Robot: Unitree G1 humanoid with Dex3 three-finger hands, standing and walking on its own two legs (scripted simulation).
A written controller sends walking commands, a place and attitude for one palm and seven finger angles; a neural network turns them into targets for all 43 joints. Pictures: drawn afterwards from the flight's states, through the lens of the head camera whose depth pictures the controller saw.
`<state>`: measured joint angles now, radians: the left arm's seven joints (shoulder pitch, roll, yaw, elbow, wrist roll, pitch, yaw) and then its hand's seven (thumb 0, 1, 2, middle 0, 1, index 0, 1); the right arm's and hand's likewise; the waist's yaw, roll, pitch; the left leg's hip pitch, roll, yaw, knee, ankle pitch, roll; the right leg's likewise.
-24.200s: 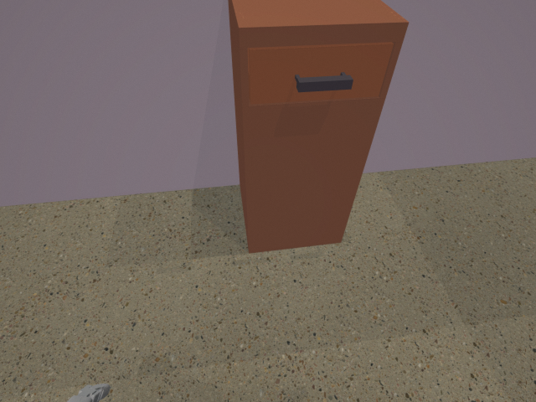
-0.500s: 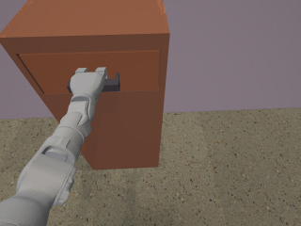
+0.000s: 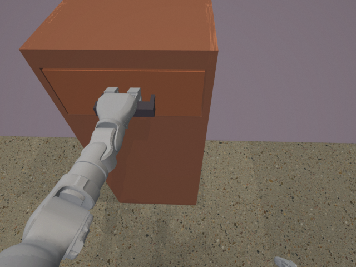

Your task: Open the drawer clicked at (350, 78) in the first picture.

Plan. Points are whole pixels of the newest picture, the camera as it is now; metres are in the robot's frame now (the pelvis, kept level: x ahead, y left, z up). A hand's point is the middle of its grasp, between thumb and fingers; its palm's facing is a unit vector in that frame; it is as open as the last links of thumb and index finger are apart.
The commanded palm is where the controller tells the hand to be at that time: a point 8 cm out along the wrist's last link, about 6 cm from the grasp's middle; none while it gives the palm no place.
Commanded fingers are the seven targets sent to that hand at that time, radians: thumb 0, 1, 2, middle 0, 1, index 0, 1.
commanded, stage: pull the drawer open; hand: left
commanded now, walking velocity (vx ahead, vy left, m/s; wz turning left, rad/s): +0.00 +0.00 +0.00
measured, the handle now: (126, 102) +0.49 +0.14 +0.08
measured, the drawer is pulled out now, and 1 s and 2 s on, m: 0.00 0.01 0.11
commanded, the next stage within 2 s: none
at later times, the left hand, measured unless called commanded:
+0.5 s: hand (123, 122) +0.45 +0.15 +0.06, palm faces -0.01 -0.04 -1.00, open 5.9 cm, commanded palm +0.41 +0.15 +0.11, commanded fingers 0.00 0.90 0.90 -0.40 -1.35 -0.40 -1.35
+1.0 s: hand (122, 124) +0.44 +0.15 +0.06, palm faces +0.00 -0.02 -1.00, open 5.9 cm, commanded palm +0.43 +0.16 +0.11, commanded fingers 0.00 0.90 0.90 -0.40 -1.35 -0.40 -1.35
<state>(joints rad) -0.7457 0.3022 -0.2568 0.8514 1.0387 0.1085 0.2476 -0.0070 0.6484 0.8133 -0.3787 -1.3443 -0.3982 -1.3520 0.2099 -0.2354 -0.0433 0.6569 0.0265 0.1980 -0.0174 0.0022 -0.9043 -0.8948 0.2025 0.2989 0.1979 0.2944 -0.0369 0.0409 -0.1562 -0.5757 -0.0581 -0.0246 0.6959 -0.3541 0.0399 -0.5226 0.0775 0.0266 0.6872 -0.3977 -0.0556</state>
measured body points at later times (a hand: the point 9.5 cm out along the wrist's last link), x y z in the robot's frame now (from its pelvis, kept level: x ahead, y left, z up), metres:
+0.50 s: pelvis -0.01 -0.01 +0.00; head +0.03 -0.03 +0.45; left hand +0.44 +0.15 +0.12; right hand -0.01 -0.27 -0.14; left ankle -0.02 +0.10 -0.72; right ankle -0.05 -0.09 -0.72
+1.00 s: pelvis +0.00 +0.00 +0.00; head +0.04 -0.02 +0.45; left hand +0.43 +0.15 +0.12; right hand +0.12 -0.25 -0.12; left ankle -0.02 +0.10 -0.72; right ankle -0.05 -0.09 -0.72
